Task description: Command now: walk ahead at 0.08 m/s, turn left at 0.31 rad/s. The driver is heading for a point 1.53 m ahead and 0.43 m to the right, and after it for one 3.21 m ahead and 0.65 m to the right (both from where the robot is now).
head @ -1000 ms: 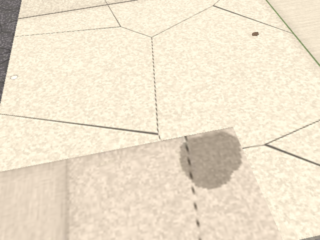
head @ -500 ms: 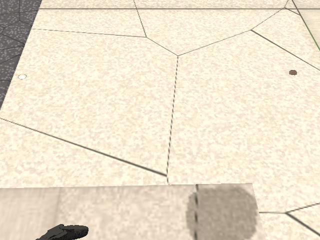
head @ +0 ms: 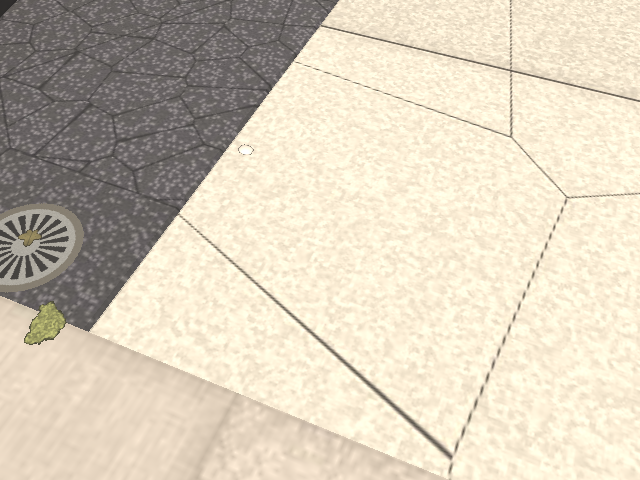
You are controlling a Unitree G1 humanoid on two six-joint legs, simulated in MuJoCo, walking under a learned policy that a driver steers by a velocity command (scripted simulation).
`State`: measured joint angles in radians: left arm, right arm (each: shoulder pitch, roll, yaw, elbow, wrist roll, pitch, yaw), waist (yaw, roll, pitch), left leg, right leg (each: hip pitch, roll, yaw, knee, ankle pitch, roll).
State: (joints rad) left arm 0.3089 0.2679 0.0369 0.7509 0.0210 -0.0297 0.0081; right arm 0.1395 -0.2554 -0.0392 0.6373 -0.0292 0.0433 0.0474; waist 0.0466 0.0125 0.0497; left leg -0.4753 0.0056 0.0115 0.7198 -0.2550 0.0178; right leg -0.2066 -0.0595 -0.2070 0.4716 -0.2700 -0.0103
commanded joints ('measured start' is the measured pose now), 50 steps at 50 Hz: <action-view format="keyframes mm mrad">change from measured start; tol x16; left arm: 1 -5 158 42 -46 -12 13 3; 50 -35 171 89 -79 8 83 -23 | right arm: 1 70 -60 -18 -50 -5 -33 -9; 50 -5 -130 -14 -50 6 -37 -82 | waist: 1 -47 -127 -109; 4 -80 285 -237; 20 -4 99 -106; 23 22 -332 17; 26 -57 -96 16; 43 -41 -157 -97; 47 -35 218 -49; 50 3 81 -16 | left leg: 1 223 -47 37 -235 58 28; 4 416 395 -476 -364 658 259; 9 260 197 -144 -414 522 159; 20 213 236 -86 -285 235 147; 23 -130 -62 44 182 -359 -19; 29 -98 -24 -40 362 -116 -50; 36 -90 -29 -59 153 -146 -60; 44 271 -84 -55 -270 -49 -9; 47 333 381 -535 -529 -1 172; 50 237 253 -282 -463 229 187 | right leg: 1 8 -195 118 26 414 -108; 4 -241 41 113 453 -403 16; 20 2 78 135 74 -52 -41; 23 -8 -334 765 -236 354 -259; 28 60 -108 500 -160 408 -212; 44 -53 -25 709 -58 294 -137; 47 -360 253 335 379 -316 4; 50 -290 155 331 662 -189 24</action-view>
